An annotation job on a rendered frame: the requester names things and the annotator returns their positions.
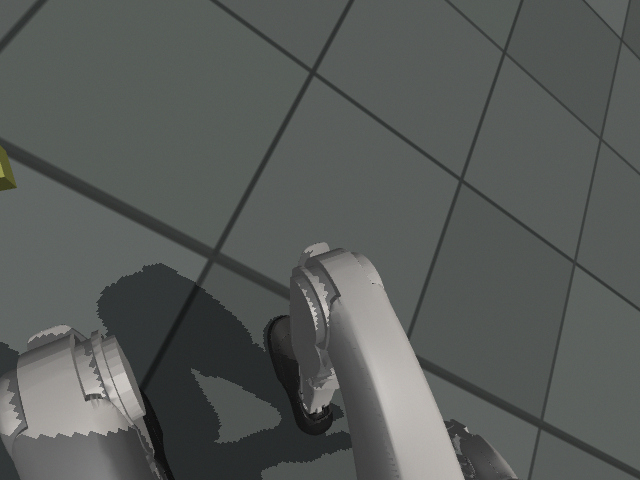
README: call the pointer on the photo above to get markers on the right robot hand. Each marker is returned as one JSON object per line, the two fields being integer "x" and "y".
{"x": 479, "y": 459}

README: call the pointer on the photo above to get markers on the left robot foot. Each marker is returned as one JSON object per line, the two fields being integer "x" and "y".
{"x": 156, "y": 436}

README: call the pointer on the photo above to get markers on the cube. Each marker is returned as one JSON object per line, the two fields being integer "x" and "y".
{"x": 7, "y": 180}

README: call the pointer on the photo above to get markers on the right robot foot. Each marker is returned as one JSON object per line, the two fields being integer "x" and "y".
{"x": 287, "y": 371}

